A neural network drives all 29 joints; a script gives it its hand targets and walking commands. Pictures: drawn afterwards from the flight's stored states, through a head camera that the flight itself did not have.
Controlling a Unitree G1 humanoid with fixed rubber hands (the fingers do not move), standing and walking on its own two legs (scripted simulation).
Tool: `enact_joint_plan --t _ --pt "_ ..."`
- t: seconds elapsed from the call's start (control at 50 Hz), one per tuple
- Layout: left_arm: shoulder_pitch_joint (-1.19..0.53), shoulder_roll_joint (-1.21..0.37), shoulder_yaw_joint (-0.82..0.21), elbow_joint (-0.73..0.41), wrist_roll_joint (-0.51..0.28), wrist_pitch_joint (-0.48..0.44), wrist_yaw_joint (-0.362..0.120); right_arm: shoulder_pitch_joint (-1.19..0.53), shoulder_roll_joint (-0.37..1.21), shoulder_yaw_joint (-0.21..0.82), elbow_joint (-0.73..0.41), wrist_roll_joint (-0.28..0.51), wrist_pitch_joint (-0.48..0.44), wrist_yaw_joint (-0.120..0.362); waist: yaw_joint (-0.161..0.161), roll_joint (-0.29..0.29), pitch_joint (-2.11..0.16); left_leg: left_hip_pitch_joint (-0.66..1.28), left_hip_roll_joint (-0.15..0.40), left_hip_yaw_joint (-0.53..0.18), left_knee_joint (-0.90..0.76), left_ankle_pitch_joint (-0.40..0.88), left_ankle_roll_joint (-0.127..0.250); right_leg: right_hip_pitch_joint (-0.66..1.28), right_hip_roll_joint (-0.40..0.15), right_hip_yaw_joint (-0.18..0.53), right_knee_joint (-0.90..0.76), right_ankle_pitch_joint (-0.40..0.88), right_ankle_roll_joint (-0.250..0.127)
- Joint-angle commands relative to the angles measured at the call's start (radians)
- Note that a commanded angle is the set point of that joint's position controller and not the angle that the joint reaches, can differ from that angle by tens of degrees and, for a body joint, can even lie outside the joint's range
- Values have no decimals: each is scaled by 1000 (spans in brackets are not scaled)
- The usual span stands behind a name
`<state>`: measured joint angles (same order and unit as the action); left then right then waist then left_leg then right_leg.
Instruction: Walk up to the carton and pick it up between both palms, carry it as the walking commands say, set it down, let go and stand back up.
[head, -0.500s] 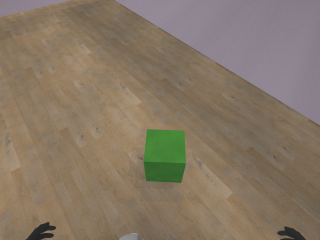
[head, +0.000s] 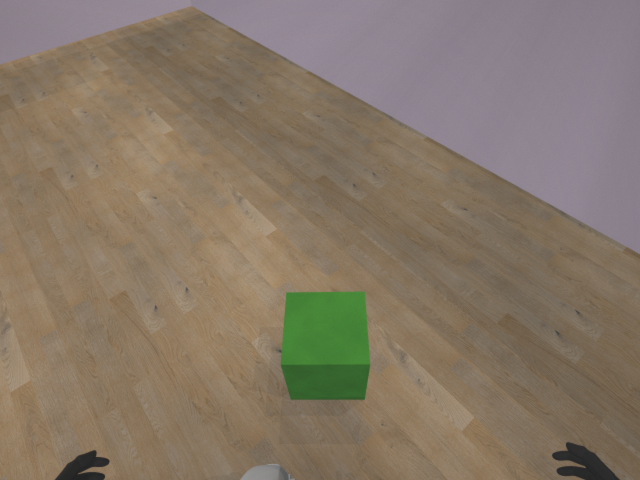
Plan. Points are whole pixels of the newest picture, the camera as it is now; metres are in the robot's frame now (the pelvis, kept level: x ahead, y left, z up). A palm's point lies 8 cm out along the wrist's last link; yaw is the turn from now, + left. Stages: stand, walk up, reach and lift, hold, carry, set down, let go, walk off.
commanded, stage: walk up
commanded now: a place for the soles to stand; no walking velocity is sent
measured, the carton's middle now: (326, 347) +0.56 +0.04 -0.61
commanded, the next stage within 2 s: none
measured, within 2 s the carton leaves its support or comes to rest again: neither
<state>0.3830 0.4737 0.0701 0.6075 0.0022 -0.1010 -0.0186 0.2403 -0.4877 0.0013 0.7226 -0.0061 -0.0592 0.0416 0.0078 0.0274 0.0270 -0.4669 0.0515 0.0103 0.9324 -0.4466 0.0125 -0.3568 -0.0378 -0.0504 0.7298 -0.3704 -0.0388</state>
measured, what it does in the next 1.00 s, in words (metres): steps on the spot: left foot, then right foot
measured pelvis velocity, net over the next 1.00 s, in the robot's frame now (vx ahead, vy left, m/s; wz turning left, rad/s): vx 0.05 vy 0.03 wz -0.02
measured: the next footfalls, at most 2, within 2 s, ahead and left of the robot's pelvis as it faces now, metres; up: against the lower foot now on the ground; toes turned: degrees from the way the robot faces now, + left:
left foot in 0.08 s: +0.11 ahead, +0.21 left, +0.00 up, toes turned +2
right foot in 0.32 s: +0.12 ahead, -0.10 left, +0.00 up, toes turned -2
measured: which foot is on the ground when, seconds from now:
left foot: up 0.00-0.06, down 0.08-1.00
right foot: down 0.00-0.08, up 0.10-0.30, down 0.32-1.00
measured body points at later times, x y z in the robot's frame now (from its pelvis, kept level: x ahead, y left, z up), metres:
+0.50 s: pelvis +0.04 +0.02 -0.01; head +0.06 +0.01 +0.44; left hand +0.15 +0.36 -0.07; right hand +0.15 -0.30 -0.10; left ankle +0.07 +0.14 -0.72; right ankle +0.08 -0.10 -0.72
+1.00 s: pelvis +0.05 +0.03 -0.01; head +0.06 +0.02 +0.44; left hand +0.17 +0.37 -0.07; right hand +0.19 -0.30 -0.09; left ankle +0.06 +0.15 -0.70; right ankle +0.08 -0.10 -0.72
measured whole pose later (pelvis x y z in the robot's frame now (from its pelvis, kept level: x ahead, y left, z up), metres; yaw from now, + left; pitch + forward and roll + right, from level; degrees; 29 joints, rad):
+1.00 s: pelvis +0.05 +0.03 -0.01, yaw -1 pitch +0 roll +0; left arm 0.36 0.47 0.07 0.61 0.00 -0.08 0.02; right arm 0.20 -0.48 0.00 0.72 -0.04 -0.02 0.03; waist 0.01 0.01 0.00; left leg -0.42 0.02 0.04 0.88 -0.52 0.01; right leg -0.42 -0.03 0.00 0.79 -0.38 -0.03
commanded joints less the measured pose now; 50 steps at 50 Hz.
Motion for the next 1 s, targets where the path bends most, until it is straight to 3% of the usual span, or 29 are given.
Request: enact_joint_plan --t 0.0,0.02,0.04,0.06,0.08,0.14,0.18,0.24,0.26,0.28,0.3,0.32,0.42,0.44,0.46,0.48,0.5,0.52,0.56,0.6,0.62,0.68,0.72,0.74,0.78,0.82,0.84,0.88,0.98 --pt "-29 216 50 7 -14 8 9 159 -170 -116 -6 -2 -30 -12 -50 -99 -94 252 -54 65 -409 200 36 20 -142 116 20 466 -108" --pt "-10 144 28 -12 -18 3 12 236 -244 -144 -7 -18 -39 -29 -95 149 -186 424 114 -213 -490 208 120 -142 -60 42 294 381 -49" --pt "-13 89 11 -38 -17 5 22 197 -308 -152 -36 -26 -40 -38 -72 297 -126 531 294 -538 -574 301 224 -444 71 18 372 -116 -1" --pt "-11 168 20 -6 -2 15 35 134 -310 -152 -49 -9 -36 -41 -66 156 -97 473 347 -545 -552 242 272 -439 15 119 387 -184 -3" --pt "-40 201 28 12 -2 22 32 118 -288 -144 -56 8 -33 -43 -61 65 -47 385 313 -475 -517 278 288 -403 -24 107 357 -179 2" --pt "-3 174 35 23 -3 13 17 116 -250 -134 -62 0 -14 -36 -47 128 -18 305 230 -270 -463 401 247 -290 -18 46 198 -181 18" --pt "33 136 33 28 0 10 19 103 -252 -127 -67 -9 -13 -33 -36 174 -26 239 235 -242 -438 504 249 -200 -11 15 146 -110 17" --pt "110 146 38 65 7 -8 31 22 -201 -104 -90 4 4 -28 35 101 -99 134 149 -97 -249 478 175 70 45 -35 -145 75 -6" --pt "115 189 56 65 27 -14 38 38 -130 -84 -100 9 5 -27 50 -38 -119 9 105 -58 -97 375 108 180 -22 127 -199 101 -43" --pt "102 273 81 45 31 -17 43 57 -65 -62 -122 14 8 -25 46 -239 -99 -206 -11 5 81 131 31 275 -220 499 -310 139 -124" --pt "32 283 74 30 23 -11 46 53 -81 -57 -103 11 20 -36 13 -182 -77 -226 -6 -18 68 -129 18 217 -336 596 -328 162 -219" --pt "-1 283 68 30 21 -4 44 49 -128 -68 -77 11 22 -36 11 -123 -56 -164 19 -28 39 -151 20 174 -319 532 -296 155 -227" --pt "-86 207 29 18 9 18 31 103 -146 -98 -1 -6 -2 -39 -30 -155 -39 167 -43 52 -303 136 32 -60 -129 216 -148 195 -99" --pt "-85 183 21 13 6 22 27 134 -162 -101 6 -7 -8 -45 -43 -105 -86 241 2 -14 -344 163 46 -94 -112 190 -74 203 -71" --pt "-73 139 10 11 1 23 27 108 -207 -109 -10 -19 -15 -50 -38 44 -95 260 113 -184 -415 144 90 -142 -57 140 43 184 -45" --pt "-51 108 2 15 -3 28 28 51 -241 -111 -35 -21 -22 -51 -9 101 -85 262 227 -387 -501 83 165 -205 28 55 138 54 -7" --pt "-44 141 10 38 5 34 30 16 -272 -114 -42 -9 -24 -48 -1 87 -43 206 294 -413 -533 4 209 -197 23 39 116 -122 -5" --pt "-46 170 22 53 8 35 30 -1 -261 -113 -38 -4 -17 -44 2 42 -28 120 277 -375 -501 -44 215 -116 4 53 56 -152 -14" --pt "-26 180 30 63 19 19 26 -35 -192 -96 -46 0 -3 -36 34 -20 -27 22 145 -165 -375 -13 114 22 -5 100 -106 -83 -45" --pt "-38 227 40 58 20 9 28 -26 -129 -76 -48 1 -2 -34 8 -122 -42 -47 14 -36 -184 62 45 67 -137 358 -199 -10 -114" --pt "-45 236 40 55 15 9 27 -6 -122 -70 -44 -5 -2 -33 2 -118 -43 -17 -8 -5 -184 9 33 39 -189 402 -211 -10 -141" --pt "-109 177 10 36 8 18 26 36 -169 -88 -29 -11 -17 -38 -34 -46 -52 162 61 -121 -365 -22 77 -134 -91 229 -89 46 -79" --pt "-86 129 3 46 7 23 24 11 -228 -99 -23 -14 -21 -37 -15 96 -58 183 202 -307 -480 -12 156 -148 22 61 46 41 -14" --pt "-72 137 6 56 8 23 27 -10 -229 -97 -30 -13 -17 -37 0 79 -49 172 217 -290 -449 91 176 -117 18 43 19 11 -4" --pt "-35 165 16 56 14 11 29 -49 -186 -85 -41 -7 -9 -34 26 13 -87 96 156 -144 -333 214 122 24 -9 105 -67 99 -35" --pt "-52 201 25 47 14 4 30 -37 -147 -75 -49 5 -9 -33 2 -79 -100 78 40 -28 -204 245 53 39 -99 271 -119 221 -95" --pt "104 300 61 89 4 -12 49 -63 -175 -98 -94 -34 13 -11 35 -5 -115 -76 -15 -16 -61 173 55 163 -194 431 -148 153 -157" --pt "154 346 86 99 7 -13 63 -77 -155 -99 -115 -40 37 -4 61 -143 -45 -326 -12 -39 65 -185 43 286 -343 617 -200 249 -264" --pt "74 325 84 63 12 -10 76 -43 -151 -113 -113 -20 52 24 32 -167 2 -193 1 -16 -21 -93 35 145 -265 428 -244 159 -194"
